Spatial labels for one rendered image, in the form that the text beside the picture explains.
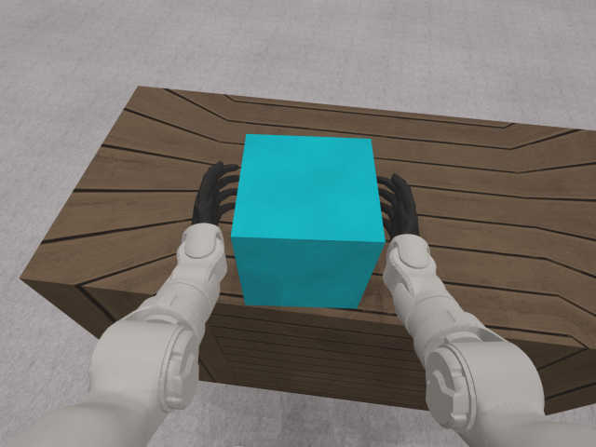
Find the robot right upper arm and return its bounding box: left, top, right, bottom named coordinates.
left=426, top=341, right=596, bottom=447

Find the robot right hand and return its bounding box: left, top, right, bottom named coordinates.
left=376, top=173, right=420, bottom=242

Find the robot right forearm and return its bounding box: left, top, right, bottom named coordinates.
left=383, top=234, right=545, bottom=406

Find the robot left hand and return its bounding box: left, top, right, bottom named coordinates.
left=191, top=161, right=239, bottom=226

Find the robot left forearm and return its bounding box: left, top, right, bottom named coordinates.
left=88, top=223, right=227, bottom=392

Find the robot left upper arm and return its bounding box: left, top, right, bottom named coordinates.
left=7, top=319, right=199, bottom=447

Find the pedestal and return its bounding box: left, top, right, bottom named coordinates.
left=20, top=86, right=596, bottom=415

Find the carton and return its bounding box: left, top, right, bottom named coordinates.
left=231, top=134, right=386, bottom=308

